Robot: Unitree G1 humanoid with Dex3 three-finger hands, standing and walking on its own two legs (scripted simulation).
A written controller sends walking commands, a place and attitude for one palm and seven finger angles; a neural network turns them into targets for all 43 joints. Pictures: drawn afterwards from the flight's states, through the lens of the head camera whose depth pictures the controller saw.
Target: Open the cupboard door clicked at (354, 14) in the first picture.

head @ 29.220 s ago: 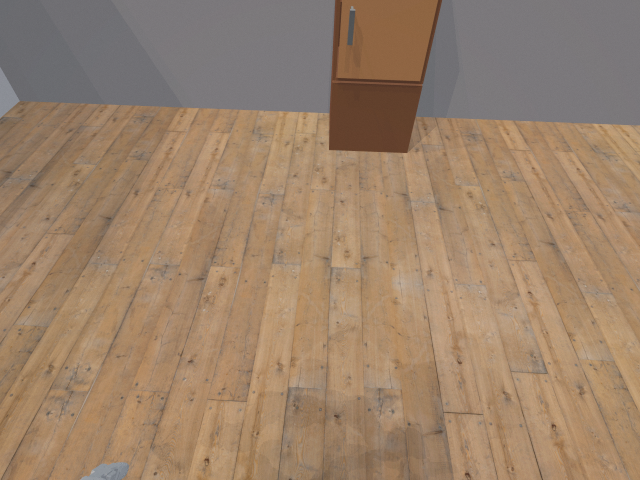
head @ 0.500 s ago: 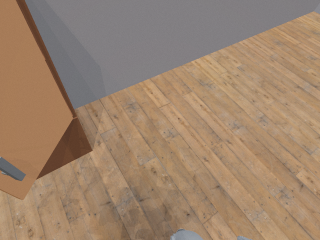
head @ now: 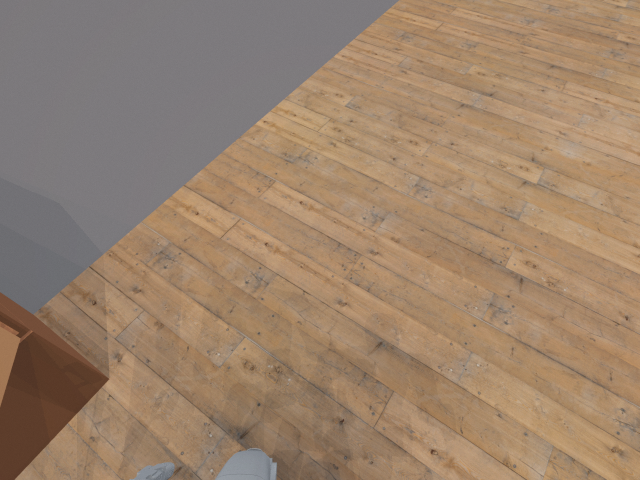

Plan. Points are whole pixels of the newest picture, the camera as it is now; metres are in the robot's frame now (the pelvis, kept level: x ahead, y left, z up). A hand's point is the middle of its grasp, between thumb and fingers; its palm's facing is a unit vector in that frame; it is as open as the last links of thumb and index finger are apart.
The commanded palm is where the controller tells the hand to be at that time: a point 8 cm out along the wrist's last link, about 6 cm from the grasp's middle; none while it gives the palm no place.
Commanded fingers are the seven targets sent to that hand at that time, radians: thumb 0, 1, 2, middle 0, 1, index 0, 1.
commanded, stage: walk to a spot facing it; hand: left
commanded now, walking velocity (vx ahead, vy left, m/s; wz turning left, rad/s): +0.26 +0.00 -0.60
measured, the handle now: out of the picture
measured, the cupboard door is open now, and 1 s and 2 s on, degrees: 43 43 43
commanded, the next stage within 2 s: turn to face it in 1.04 s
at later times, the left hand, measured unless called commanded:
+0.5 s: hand (241, 376) +0.28 +0.15 -0.17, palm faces -0.33 -0.93 -0.17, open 7.4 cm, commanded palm none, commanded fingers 0.00 0.90 0.90 -0.20 -0.30 -0.20 -0.30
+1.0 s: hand (339, 305) +0.41 -0.01 -0.16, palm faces -0.44 -0.87 -0.23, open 7.3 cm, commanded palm none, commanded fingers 0.00 0.90 0.90 -0.20 -0.30 -0.20 -0.30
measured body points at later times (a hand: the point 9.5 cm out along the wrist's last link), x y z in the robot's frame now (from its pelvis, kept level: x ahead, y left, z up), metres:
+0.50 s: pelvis +0.13 -0.01 -0.01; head +0.19 -0.01 +0.44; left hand +0.30 +0.20 -0.16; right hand +0.01 -0.22 -0.14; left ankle +0.04 +0.14 -0.74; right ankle +0.17 -0.15 -0.69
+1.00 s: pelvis +0.31 -0.17 +0.00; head +0.32 -0.20 +0.45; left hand +0.43 +0.04 -0.14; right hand +0.30 -0.43 -0.14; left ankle +0.49 -0.06 -0.66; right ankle +0.23 -0.15 -0.74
